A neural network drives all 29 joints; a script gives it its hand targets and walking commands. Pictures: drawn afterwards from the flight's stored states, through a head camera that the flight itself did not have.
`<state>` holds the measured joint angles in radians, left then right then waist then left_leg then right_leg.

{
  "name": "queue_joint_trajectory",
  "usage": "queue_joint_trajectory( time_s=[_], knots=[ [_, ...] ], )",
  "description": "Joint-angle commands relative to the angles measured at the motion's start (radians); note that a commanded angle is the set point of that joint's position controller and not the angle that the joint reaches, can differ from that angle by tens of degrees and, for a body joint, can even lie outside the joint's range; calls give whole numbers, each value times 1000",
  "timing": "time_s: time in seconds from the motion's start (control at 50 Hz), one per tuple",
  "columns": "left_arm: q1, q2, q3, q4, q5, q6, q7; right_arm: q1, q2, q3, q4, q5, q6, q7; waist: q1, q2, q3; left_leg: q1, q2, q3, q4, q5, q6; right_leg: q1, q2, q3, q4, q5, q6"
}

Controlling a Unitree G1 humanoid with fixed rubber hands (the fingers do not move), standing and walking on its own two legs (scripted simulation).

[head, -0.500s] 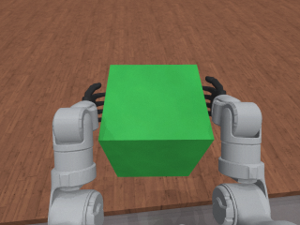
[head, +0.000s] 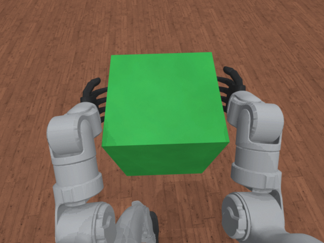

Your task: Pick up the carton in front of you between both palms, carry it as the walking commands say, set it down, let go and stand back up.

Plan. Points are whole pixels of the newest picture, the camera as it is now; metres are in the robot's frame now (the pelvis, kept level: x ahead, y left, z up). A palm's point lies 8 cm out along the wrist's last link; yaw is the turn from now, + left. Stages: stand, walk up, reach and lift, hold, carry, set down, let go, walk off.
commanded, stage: carry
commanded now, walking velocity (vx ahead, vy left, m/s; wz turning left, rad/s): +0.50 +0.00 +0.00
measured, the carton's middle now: (163, 122) +0.39 +0.00 +0.07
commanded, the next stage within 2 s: none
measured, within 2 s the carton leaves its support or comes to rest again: neither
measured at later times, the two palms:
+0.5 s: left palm out of the picture +0.72 +0.14 +0.28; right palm out of the picture +0.73 -0.16 +0.30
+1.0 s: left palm out of the picture +0.96 +0.18 +0.17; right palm out of the picture +0.97 -0.12 +0.18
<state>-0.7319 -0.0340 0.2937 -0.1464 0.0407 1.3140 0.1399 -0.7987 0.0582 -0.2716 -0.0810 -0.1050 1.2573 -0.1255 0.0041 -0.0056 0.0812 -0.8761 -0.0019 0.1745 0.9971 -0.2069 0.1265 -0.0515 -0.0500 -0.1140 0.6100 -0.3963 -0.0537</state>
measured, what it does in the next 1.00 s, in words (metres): climbs: right foot, then left foot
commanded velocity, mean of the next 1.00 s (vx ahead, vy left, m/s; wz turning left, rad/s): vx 0.50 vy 0.00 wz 0.00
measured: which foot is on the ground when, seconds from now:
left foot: down 0.00-0.48, up 0.50-0.92, down 0.94-1.00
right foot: up 0.00-0.46, down 0.48-0.96, up 0.98-1.00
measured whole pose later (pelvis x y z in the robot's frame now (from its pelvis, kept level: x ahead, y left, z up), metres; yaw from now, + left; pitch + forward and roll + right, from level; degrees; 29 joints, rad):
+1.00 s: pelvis +0.65 +0.03 +0.10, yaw +0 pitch +6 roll +1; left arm -0.41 -0.12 0.23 -0.16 0.10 1.21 0.09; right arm -0.45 0.14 -0.23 -0.09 -0.12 1.14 -0.11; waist -0.01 -0.03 -0.03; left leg -0.44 0.02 0.21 0.46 -0.13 0.07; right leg -0.27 -0.04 -0.05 0.89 -0.45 0.00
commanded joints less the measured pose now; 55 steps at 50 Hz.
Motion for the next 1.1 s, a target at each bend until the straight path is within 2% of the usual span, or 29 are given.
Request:
queue_joint_trajectory(
  time_s=[0.0, 0.02, 0.06, 0.08, 0.16, 0.2, 0.24, 0.36, 0.42, 0.44, 0.46, 0.48, 0.5, 0.54, 0.56, 0.6, 0.66, 0.72, 0.82, 0.88, 0.9, 0.92, 0.94, 0.96, 0.98, 1.0, 1.02, 1.04, 1.08],
  knots=[
    [-824, -958, -747, -59, -428, -27, -266, -621, 939, 719, 13, 441, 12, 211, -144, 379, -919, 1238, 359, -843, -493, 533, 240, -494, 210, 105, 932, -18, 32],
    [-810, -910, -722, -43, -401, -26, -257, -605, 989, 736, 26, 472, 16, 220, -145, 272, -964, 1219, 296, -875, -462, 589, 272, -491, 189, 291, 1090, 38, 1],
    [-819, -907, -683, -80, -359, -34, -234, -703, 1044, 769, -56, 533, 7, 236, -116, 116, -812, 1124, 281, -715, -430, 463, 196, -639, 116, 242, 1107, 18, -7],
    [-815, -901, -664, -88, -337, -35, -222, -752, 1069, 780, -91, 564, 6, 242, -107, 77, -738, 1076, 257, -655, -434, 401, 167, -699, 84, 226, 1059, 25, -17],
    [-744, -849, -620, -52, -255, -43, -193, -805, 1079, 793, -117, 619, 10, 246, -104, -13, -645, 1045, 246, -531, -499, 358, 142, -784, 33, 171, 810, -45, -14],
    [-718, -820, -613, -26, -233, -40, -187, -815, 1056, 779, -107, 622, 17, 250, -99, -15, -627, 1025, 255, -474, -509, 498, 146, -771, 19, 141, 653, -12, -8],
    [-716, -800, -611, 9, -220, -30, -180, -799, 1028, 756, -53, 611, 34, 256, -101, 54, -603, 1029, 232, -387, -531, 600, 137, -764, 28, 99, 476, 110, -6],
    [-779, -797, -600, 133, -241, 18, -177, -714, 960, 627, 189, 541, 75, 279, -99, 153, -472, 940, 146, -185, -567, 652, 50, -535, 88, -45, -10, 392, -11],
    [-841, -833, -587, 200, -296, 38, -193, -726, 945, 563, 262, 509, 88, 275, -22, 171, -504, 920, 139, -103, -380, 829, -29, -269, 123, -86, -178, 442, -33],
    [-857, -847, -579, 217, -317, 42, -200, -731, 944, 546, 281, 496, 92, 271, 9, 137, -548, 831, 124, -85, -255, 708, -57, -88, 94, -65, -191, 431, -38],
    [-863, -864, -568, 234, -340, 45, -208, -742, 927, 528, 292, 485, 94, 266, 32, 51, -605, 650, 104, -100, -78, 364, -76, 118, -72, 150, -139, 444, -63],
    [-914, -848, -543, 253, -341, 44, -211, -768, 949, 501, 305, 477, 101, 257, 34, -179, -680, 343, -35, -129, 214, -157, -116, 348, -351, 589, -134, 511, -235],
    [-880, -890, -540, 280, -368, 44, -217, -773, 930, 487, 304, 463, 106, 248, 64, -220, -645, 177, -67, -200, 369, -325, -104, 336, -345, 731, -218, 400, -298],
    [-956, -977, -559, 218, -419, 38, -232, -801, 967, 471, 283, 440, 102, 231, 57, -47, -586, 128, 2, -224, 348, -220, -84, 230, -274, 557, -230, 418, -228],
    [-995, -1025, -570, 193, -444, 34, -240, -791, 976, 460, 274, 425, 100, 223, 39, -19, -561, 144, 25, -217, 293, -182, -84, 168, -257, 486, -249, 449, -200],
    [-1003, -1092, -573, 186, -473, 20, -255, -747, 1006, 451, 280, 402, 92, 211, 26, -48, -576, 193, 45, -202, 200, -139, -95, 127, -230, 406, -284, 397, -160],
    [-962, -1148, -581, 178, -475, -11, -269, -692, 1064, 476, 276, 386, 62, 207, 26, -88, -576, 178, 62, -162, 40, -117, -121, 146, -221, 318, -318, 433, -156],
    [-850, -1176, -593, 175, -440, -44, -274, -598, 1126, 524, 272, 377, 28, 212, 33, -110, -548, 186, 71, -112, -173, -36, -140, 192, -195, 219, -323, 565, -134],
    [-626, -1170, -665, 83, -365, -96, -276, -448, 1202, 655, 161, 397, -32, 231, 37, -148, -518, 287, 14, -17, -469, 141, -131, 276, -143, 78, -276, 823, -76],
    [-470, -1137, -727, -12, -330, -118, -268, -353, 1195, 736, 40, 420, -54, 244, 20, -150, -554, 552, -30, 64, -672, 251, -111, 236, -110, -13, -114, 961, -27],
    [-421, -1121, -749, -49, -323, -122, -267, -301, 1182, 755, 8, 419, -60, 249, 4, -123, -598, 769, -12, 61, -678, 266, -92, 113, -94, -41, -7, 904, 2],
    [-373, -1098, -771, -82, -316, -123, -268, -233, 1163, 765, -20, 414, -63, 255, -18, -57, -657, 1011, 142, -112, -630, 256, -54, -86, -93, -23, 154, 629, 31],
    [-341, -1112, -801, -104, -326, -114, -273, -183, 1114, 764, -31, 383, -70, 254, -24, 174, -768, 1307, 386, -484, -568, 371, 106, -406, -8, 2, 413, 329, 68],
    [-288, -1100, -819, -127, -321, -113, -280, -104, 1113, 780, -43, 373, -75, 254, -32, 292, -746, 1389, 424, -622, -615, 464, 180, -648, 87, 44, 568, -106, 73],
    [-235, -1110, -847, -169, -325, -119, -281, -31, 1103, 789, -108, 366, -73, 257, -30, 225, -703, 1379, 420, -560, -610, 506, 167, -736, 42, 94, 657, -123, 54],
    [-216, -1098, -851, -187, -320, -126, -283, -52, 1110, 816, -177, 370, -79, 261, -34, 124, -679, 1335, 402, -488, -615, 530, 125, -753, -1, 111, 618, -79, 47],
    [-185, -1101, -869, -221, -323, -136, -285, -32, 1102, 838, -230, 373, -84, 264, -30, 72, -631, 1248, 379, -413, -649, 502, 78, -727, -37, 119, 519, -25, 46],
    [-153, -1093, -886, -255, -323, -143, -285, -13, 1091, 859, -281, 378, -88, 266, -27, 71, -594, 1170, 354, -353, -691, 438, 50, -677, -50, 115, 401, -6, 53],
    [-78, -1068, -908, -306, -320, -146, -279, 71, 1100, 873, -303, 395, -86, 280, -22, 111, -569, 1074, 324, -263, -733, 375, 44, -577, -28, 68, 281, 21, 67]
  ],
)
